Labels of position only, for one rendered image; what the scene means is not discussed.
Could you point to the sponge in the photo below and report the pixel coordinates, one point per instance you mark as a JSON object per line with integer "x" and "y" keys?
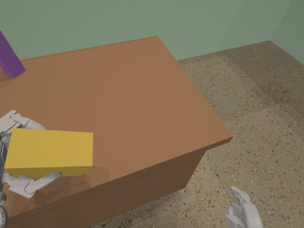
{"x": 36, "y": 153}

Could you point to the table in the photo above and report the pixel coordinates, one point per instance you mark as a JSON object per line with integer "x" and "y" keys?
{"x": 151, "y": 127}

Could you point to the left robot hand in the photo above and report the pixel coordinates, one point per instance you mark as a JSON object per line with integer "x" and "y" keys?
{"x": 23, "y": 185}

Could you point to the right robot hand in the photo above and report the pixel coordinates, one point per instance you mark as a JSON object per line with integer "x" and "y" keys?
{"x": 247, "y": 215}

